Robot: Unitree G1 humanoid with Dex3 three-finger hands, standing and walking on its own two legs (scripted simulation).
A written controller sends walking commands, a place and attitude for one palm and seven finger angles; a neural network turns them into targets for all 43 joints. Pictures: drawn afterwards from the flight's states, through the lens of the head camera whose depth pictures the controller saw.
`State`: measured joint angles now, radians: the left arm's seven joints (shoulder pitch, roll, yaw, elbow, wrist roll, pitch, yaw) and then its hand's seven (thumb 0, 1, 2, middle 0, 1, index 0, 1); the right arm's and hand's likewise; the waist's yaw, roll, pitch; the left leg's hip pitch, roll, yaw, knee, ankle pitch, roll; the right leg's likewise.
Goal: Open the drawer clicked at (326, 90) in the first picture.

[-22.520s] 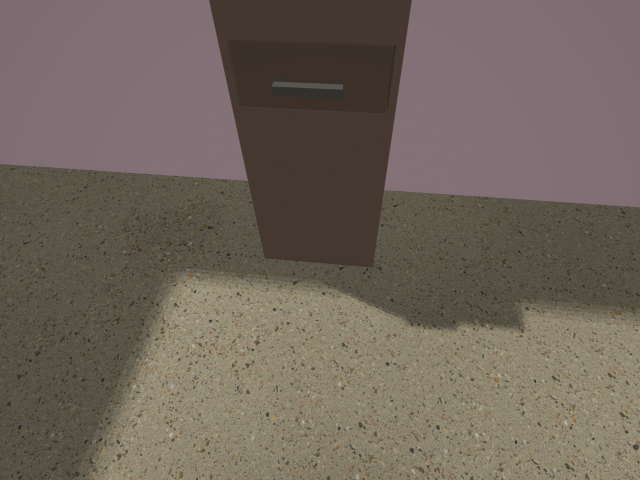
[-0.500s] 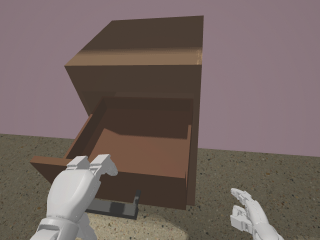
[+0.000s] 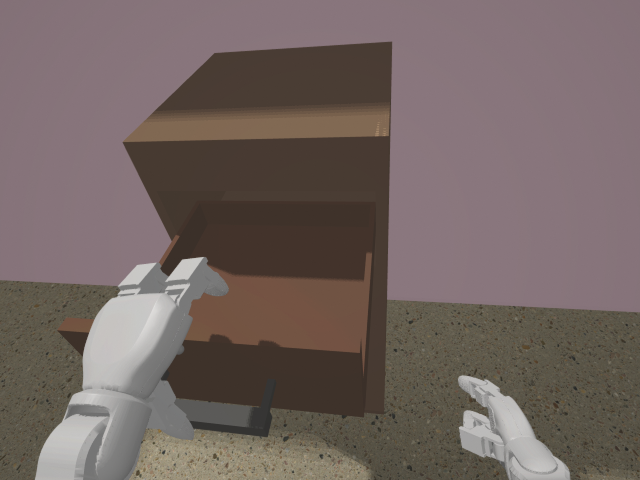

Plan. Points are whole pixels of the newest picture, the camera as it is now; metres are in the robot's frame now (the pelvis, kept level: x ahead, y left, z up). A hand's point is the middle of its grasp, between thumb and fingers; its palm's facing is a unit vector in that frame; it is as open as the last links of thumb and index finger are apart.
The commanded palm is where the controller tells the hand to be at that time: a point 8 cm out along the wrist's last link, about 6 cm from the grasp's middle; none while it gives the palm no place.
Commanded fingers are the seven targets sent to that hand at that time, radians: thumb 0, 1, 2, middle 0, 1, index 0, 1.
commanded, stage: draw the hand back to the body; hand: left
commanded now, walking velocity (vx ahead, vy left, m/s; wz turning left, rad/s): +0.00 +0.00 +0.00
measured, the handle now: (209, 398) +0.21 +0.20 +0.01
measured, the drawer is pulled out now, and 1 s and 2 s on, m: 0.30 0.30 0.30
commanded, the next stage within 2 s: step back with the hand held close in 1.50 s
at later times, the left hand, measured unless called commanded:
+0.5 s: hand (132, 354) +0.19 +0.23 +0.14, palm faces +0.13 -0.12 -0.98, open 13.8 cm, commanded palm +0.14 +0.23 +0.20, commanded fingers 0.00 -0.47 0.31 -0.30 -1.18 -0.30 -1.18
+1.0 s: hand (114, 326) +0.19 +0.23 +0.19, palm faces +0.37 -0.85 -0.38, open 11.3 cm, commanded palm +0.13 +0.28 +0.20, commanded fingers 0.00 0.41 0.69 -0.23 -0.62 -0.23 -0.62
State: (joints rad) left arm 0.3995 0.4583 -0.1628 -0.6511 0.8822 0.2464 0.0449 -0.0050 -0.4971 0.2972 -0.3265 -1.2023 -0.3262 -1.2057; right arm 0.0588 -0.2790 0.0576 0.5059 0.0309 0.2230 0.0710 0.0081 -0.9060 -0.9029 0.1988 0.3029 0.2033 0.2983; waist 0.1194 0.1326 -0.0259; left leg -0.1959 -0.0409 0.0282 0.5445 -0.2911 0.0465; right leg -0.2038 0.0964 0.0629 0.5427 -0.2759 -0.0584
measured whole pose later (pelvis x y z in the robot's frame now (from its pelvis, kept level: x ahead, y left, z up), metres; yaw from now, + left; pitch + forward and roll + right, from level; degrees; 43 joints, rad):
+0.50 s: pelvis +0.01 +0.00 +0.00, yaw +1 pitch -2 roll +0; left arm 0.48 0.54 0.00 -0.63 0.83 0.18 0.02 0.00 -0.49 0.30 -0.32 -1.20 -0.33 -1.21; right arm 0.09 -0.30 0.05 0.52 0.03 0.18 0.02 0.01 -0.91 -0.90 0.20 0.30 0.20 0.30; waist 0.11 0.12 -0.02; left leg -0.20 -0.05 0.01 0.52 -0.29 0.05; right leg -0.19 0.09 0.04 0.51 -0.27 -0.05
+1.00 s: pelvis +0.02 +0.01 +0.01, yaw +4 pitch -3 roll -1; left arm 0.56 0.35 0.24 -0.61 -0.08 -0.09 0.09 -0.01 0.07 0.54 -0.27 -0.83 -0.27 -0.83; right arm 0.19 -0.22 0.04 0.62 0.01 -0.10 -0.05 0.01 -0.90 -0.90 0.20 0.30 0.21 0.30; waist 0.05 0.06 0.01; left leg -0.15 -0.07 -0.03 0.48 -0.28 0.06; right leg -0.12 0.07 0.01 0.45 -0.27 -0.05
